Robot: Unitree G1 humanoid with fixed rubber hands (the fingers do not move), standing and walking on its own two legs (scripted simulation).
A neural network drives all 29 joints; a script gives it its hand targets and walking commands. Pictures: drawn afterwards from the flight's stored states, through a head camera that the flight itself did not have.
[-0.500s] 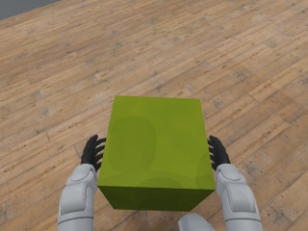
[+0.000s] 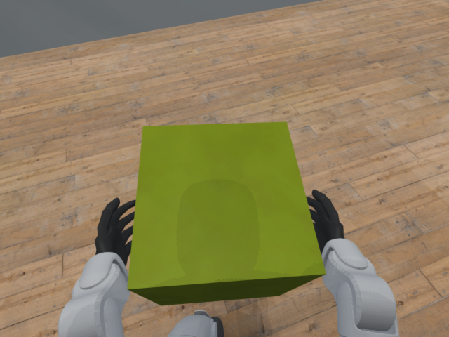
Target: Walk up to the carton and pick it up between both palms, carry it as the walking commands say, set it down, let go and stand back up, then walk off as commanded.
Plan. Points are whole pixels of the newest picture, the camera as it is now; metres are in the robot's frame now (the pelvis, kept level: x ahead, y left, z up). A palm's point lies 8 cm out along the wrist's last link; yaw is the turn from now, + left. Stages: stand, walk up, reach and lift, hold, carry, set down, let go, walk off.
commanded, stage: carry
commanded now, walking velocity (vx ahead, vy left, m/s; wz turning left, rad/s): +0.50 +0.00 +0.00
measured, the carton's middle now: (218, 221) +0.31 +0.05 +0.02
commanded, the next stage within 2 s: none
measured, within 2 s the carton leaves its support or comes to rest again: neither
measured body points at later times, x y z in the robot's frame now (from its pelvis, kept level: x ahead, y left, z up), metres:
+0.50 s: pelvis +0.36 -0.09 -0.01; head +0.30 -0.09 +0.44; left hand +0.61 +0.05 +0.11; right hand +0.57 -0.28 +0.09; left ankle +0.20 +0.09 -0.70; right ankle +0.51 -0.19 -0.71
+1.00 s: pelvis +0.46 -0.13 +0.02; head +0.45 -0.14 +0.47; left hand +0.72 +0.03 +0.12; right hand +0.70 -0.31 +0.11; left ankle +0.45 -0.01 -0.71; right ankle +0.51 -0.20 -0.71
